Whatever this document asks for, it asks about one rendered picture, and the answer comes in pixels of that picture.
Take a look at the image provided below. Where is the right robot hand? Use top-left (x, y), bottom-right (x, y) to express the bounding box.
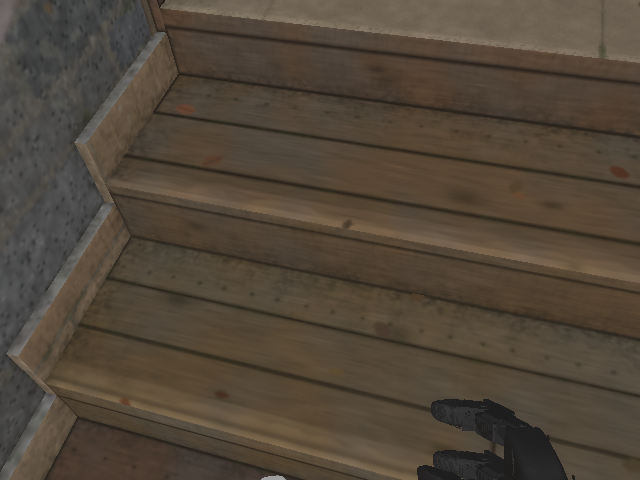
top-left (417, 399), bottom-right (575, 480)

